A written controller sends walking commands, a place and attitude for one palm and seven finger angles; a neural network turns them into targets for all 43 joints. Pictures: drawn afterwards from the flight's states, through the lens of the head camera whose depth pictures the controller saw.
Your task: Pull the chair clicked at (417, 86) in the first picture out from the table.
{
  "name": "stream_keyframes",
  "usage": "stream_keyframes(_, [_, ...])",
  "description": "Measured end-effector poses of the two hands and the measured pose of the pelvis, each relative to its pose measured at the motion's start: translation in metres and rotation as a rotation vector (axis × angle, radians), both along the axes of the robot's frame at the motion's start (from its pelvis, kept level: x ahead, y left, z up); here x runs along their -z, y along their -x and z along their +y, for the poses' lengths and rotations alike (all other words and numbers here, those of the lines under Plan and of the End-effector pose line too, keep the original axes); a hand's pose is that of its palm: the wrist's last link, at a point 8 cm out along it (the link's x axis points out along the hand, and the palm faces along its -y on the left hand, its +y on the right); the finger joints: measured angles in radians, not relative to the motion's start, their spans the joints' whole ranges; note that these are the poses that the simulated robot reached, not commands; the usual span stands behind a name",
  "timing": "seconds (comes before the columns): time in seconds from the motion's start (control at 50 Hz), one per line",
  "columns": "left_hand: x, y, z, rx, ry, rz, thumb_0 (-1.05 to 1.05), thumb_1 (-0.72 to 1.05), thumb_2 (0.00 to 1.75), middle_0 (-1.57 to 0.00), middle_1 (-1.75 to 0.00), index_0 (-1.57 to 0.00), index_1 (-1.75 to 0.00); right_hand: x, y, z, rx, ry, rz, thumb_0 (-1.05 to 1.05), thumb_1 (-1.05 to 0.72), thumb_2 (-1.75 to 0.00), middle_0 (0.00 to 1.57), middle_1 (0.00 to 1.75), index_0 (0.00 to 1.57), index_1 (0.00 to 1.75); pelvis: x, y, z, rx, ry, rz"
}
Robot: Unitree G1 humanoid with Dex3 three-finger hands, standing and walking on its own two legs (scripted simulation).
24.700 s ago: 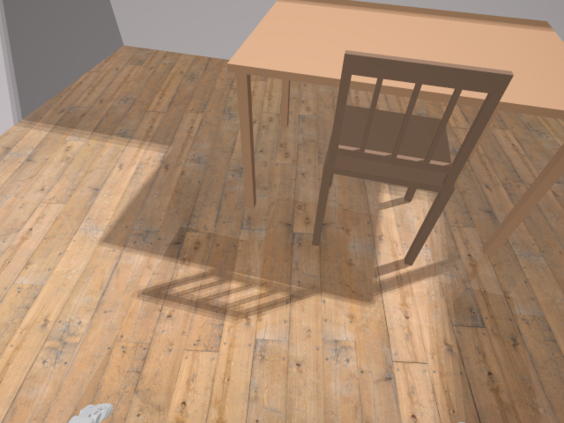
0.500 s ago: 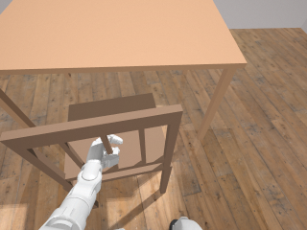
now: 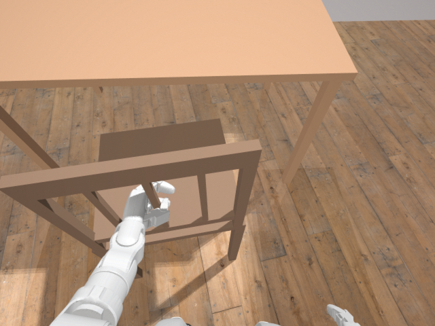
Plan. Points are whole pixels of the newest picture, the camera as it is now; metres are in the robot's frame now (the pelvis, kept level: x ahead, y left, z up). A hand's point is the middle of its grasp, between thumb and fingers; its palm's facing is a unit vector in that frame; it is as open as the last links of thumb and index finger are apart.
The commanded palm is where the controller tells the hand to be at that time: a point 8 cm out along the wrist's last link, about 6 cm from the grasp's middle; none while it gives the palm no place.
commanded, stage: step backward, pulling the chair out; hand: left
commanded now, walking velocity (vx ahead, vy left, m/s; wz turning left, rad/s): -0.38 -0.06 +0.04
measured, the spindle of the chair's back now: (157, 205) +0.36 +0.15 -0.09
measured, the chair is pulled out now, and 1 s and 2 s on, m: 0.26 0.44 0.57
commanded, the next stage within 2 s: stop walking, hand still on the chair in 1.08 s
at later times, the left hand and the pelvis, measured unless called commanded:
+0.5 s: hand (157, 244) +0.26 +0.13 -0.06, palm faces -0.06 -0.99 -0.16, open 4.8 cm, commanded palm +0.25 +0.18 -0.06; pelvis -0.07 +0.02 +0.01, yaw -1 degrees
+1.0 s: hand (160, 313) +0.15 +0.11 -0.06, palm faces -0.03 -0.98 -0.18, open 4.8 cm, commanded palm +0.12 +0.16 -0.06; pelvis -0.19 +0.00 +0.00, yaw +3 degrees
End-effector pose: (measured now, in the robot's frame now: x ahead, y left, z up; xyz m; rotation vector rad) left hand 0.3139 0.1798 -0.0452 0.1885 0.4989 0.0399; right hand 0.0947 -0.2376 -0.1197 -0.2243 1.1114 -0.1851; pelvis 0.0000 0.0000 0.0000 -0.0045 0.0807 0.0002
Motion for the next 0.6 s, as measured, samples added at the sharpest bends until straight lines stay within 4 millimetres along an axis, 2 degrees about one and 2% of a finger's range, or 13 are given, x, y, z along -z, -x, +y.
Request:
stream_keyframes(0.08, [-0.001, 0.002, -0.002, -0.044, -0.003, 0.014, 0.02, 0.76, 0.82, -0.31, -1.19, -0.50, -1.44, 0.005, 0.006, -0.001, 0.008, -0.041, 0.015, 0.01, -0.91, -0.90, 0.20, 0.30, 0.20, 0.30, -0.005, 0.011, -0.010, 0.004, 0.018, -0.019])
stream_keyframes(0.16, [-0.002, 0.005, -0.004, -0.062, 0.001, 0.024, 0.02, 0.76, 0.82, -0.31, -1.18, -0.50, -1.44, -0.001, 0.016, -0.014, 0.041, -0.014, 0.000, 0.01, -0.91, -0.90, 0.20, 0.30, 0.20, 0.30, -0.008, 0.021, -0.012, 0.006, -0.001, -0.016])
stream_keyframes(0.26, [-0.002, 0.015, -0.003, -0.027, 0.002, 0.024, 0.02, 0.76, 0.81, -0.30, -1.18, -0.50, -1.44, -0.010, 0.027, -0.031, 0.049, 0.076, -0.012, 0.01, -0.91, -0.90, 0.20, 0.30, 0.20, 0.30, -0.007, 0.033, 0.001, -0.010, -0.002, -0.009])
stream_keyframes(0.32, [-0.002, 0.023, 0.000, 0.019, 0.007, 0.009, 0.01, 0.76, 0.80, -0.28, -1.20, -0.50, -1.44, -0.015, 0.033, -0.034, 0.060, 0.131, -0.020, 0.01, -0.91, -0.90, 0.20, 0.30, 0.20, 0.30, -0.003, 0.042, 0.014, -0.024, 0.014, -0.019])
stream_keyframes(0.44, [-0.003, 0.049, 0.005, 0.068, 0.025, -0.003, 0.01, 0.79, 0.80, -0.24, -1.20, -0.50, -1.44, -0.033, 0.047, -0.010, 0.036, 0.116, -0.050, 0.01, -0.91, -0.90, 0.19, 0.30, 0.20, 0.30, -0.008, 0.062, 0.022, 0.017, 0.003, -0.029])
stream_keyframes(0.54, [-0.004, 0.076, 0.007, 0.033, 0.026, 0.010, 0.01, 0.79, 0.81, -0.24, -1.18, -0.50, -1.44, -0.023, 0.063, 0.017, 0.006, -0.002, -0.058, 0.01, -0.91, -0.90, 0.19, 0.30, 0.20, 0.30, -0.012, 0.077, 0.014, 0.031, 0.029, -0.027])
stream_keyframes(0.6, [-0.004, 0.090, 0.006, 0.009, 0.011, 0.003, 0.01, 0.78, 0.82, -0.27, -1.17, -0.50, -1.44, -0.010, 0.076, 0.025, -0.009, -0.067, -0.053, 0.01, -0.91, -0.90, 0.20, 0.30, 0.20, 0.30, -0.008, 0.090, 0.003, 0.042, 0.018, -0.032])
